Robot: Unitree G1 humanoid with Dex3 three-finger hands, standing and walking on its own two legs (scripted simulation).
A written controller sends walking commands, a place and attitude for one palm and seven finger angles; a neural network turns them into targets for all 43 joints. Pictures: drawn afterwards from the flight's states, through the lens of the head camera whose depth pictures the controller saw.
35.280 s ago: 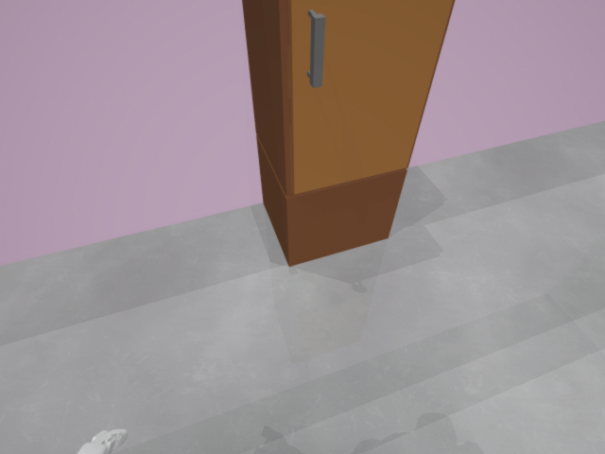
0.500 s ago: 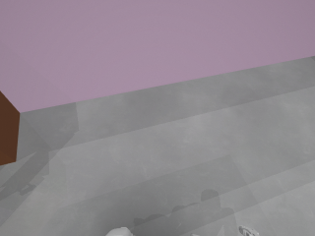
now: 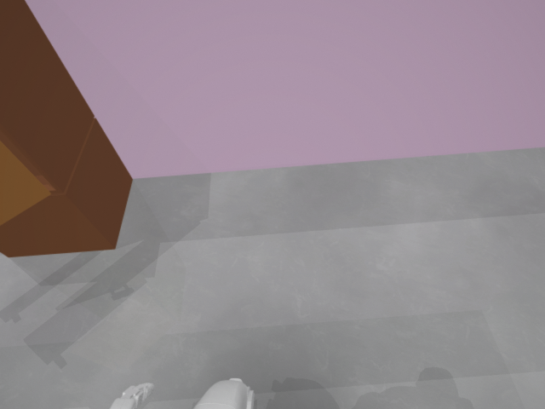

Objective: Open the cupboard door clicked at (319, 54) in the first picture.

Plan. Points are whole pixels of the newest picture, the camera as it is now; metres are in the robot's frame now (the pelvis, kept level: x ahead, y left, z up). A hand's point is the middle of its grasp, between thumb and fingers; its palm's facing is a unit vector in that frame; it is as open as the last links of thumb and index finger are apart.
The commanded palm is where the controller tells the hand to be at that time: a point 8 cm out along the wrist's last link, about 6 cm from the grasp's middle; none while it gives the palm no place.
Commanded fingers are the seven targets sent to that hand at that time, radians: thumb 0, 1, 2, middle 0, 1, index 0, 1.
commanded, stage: turn to face it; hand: left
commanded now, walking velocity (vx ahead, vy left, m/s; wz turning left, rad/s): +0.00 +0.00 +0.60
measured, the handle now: out of the picture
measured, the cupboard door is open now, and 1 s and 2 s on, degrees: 43 43 43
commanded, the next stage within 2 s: take the last steps up to it in 1.28 s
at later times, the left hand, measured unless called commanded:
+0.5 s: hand out of the picture +0.04 +0.24 -0.16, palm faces +0.33 -0.90 -0.29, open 7.4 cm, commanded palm none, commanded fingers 0.00 0.90 0.90 -0.20 -0.30 -0.20 -0.30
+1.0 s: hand out of the picture -0.04 +0.21 -0.19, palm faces +0.61 -0.77 -0.22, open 7.4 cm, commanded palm none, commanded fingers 0.00 0.90 0.90 -0.20 -0.30 -0.20 -0.30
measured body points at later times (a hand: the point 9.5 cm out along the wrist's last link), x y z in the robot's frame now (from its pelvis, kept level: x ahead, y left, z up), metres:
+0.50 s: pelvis +0.02 +0.00 +0.00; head +0.07 +0.02 +0.44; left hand +0.03 +0.29 -0.14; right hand +0.19 -0.21 -0.15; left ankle +0.00 +0.13 -0.74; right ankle +0.06 -0.14 -0.71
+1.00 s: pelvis +0.04 +0.01 -0.01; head +0.07 +0.06 +0.43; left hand -0.07 +0.25 -0.17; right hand +0.28 -0.13 -0.14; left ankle -0.01 +0.10 -0.74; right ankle +0.08 -0.13 -0.68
